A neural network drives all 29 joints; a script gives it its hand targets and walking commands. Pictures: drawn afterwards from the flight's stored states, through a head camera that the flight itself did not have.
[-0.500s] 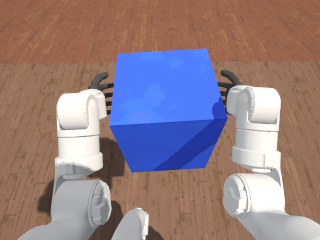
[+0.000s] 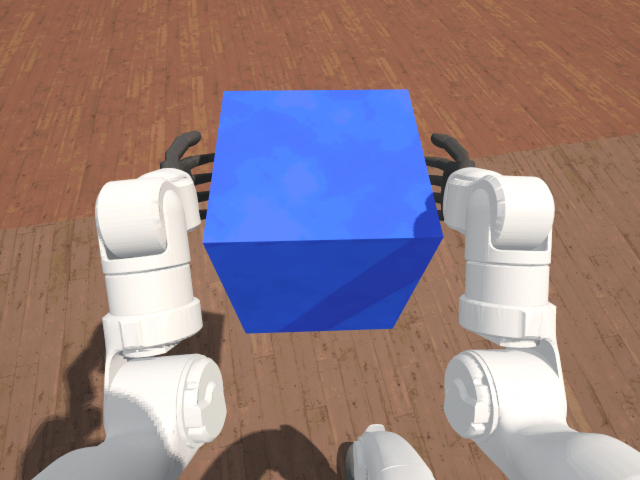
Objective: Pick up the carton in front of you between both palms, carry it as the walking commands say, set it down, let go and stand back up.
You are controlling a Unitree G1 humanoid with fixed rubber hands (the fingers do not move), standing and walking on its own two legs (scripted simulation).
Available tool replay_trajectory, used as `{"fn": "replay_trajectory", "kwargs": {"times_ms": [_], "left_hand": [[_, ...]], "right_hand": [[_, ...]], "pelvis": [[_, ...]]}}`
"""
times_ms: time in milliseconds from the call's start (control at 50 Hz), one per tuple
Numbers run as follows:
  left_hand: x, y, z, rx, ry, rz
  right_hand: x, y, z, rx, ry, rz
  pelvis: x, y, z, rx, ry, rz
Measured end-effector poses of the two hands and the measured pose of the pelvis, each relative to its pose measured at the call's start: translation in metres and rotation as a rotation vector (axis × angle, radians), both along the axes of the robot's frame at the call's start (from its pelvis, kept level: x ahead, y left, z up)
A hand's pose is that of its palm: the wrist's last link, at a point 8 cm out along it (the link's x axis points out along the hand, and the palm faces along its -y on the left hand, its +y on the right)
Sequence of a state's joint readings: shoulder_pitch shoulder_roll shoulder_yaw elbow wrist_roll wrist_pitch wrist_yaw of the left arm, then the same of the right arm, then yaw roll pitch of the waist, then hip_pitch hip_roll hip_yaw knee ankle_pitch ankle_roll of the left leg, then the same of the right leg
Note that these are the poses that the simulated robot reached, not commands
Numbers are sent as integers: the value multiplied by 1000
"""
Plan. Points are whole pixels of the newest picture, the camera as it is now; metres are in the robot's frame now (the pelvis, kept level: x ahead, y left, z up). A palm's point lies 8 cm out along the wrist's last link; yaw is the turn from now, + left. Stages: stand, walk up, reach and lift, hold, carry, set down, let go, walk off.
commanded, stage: carry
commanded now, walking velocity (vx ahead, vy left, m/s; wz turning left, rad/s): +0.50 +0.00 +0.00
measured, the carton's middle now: (318, 224) +0.40 -0.03 +0.09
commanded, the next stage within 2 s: none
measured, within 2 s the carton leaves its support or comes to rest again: neither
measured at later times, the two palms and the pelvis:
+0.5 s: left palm (165, 39) +0.69 +0.17 +0.20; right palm (364, 32) +0.69 -0.13 +0.20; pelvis +0.32 +0.01 +0.03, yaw +1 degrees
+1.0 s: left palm out of the picture +0.97 +0.17 +0.24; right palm out of the picture +1.01 -0.13 +0.25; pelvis +0.62 -0.02 +0.09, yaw +1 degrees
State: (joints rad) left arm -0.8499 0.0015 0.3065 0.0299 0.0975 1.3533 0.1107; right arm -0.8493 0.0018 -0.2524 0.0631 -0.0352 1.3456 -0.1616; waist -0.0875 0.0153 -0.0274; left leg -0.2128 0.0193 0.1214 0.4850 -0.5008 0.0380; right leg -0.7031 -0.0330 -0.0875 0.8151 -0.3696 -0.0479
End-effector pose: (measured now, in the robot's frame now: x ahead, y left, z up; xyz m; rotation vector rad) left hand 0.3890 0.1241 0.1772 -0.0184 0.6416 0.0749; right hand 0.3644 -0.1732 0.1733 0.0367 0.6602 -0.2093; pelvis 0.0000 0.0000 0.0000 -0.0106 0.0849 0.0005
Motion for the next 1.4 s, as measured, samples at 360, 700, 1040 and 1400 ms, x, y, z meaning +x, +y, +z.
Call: {"fn": "replay_trajectory", "kwargs": {"times_ms": [360, 700, 1040, 1400], "left_hand": [[185, 50, 23, 34, 32, 174], [428, 10, 50, 5, 57, -30], [601, 52, 73, 47, 90, 170], [867, 30, 100, 35, 117, -31]], "right_hand": [[247, 51, 27, 19, 26, 178], [417, 10, 49, -15, 54, -24], [667, 54, 82, 17, 81, 201], [858, 31, 100, -14, 102, 1]], "pelvis": [[217, -17, 31, 14, -3, 27], [423, 20, 67, 7, -12, -1], [639, -16, 96, 9, -18, 24], [865, 34, 129, 15, -23, 2]]}}
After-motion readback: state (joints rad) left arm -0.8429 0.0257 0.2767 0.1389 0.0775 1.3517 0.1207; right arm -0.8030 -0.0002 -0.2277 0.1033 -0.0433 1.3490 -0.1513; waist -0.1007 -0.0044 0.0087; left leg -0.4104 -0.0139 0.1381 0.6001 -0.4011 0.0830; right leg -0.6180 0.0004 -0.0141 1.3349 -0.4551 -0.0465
